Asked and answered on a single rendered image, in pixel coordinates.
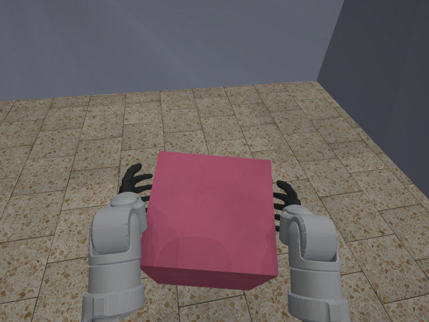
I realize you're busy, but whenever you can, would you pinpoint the right robot hand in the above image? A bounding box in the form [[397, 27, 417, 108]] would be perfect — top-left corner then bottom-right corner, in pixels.
[[273, 180, 301, 232]]

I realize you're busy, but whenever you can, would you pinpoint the robot left forearm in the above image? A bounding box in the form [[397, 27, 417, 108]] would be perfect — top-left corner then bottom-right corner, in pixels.
[[81, 192, 147, 322]]

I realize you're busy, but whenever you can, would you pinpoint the left robot hand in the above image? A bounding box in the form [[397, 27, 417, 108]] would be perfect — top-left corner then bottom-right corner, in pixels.
[[118, 163, 153, 212]]

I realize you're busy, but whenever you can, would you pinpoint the carton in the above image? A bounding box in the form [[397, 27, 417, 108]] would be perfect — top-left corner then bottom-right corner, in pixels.
[[138, 151, 278, 290]]

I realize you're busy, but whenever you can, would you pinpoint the robot right forearm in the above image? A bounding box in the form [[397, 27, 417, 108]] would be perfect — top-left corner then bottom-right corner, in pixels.
[[279, 205, 351, 322]]

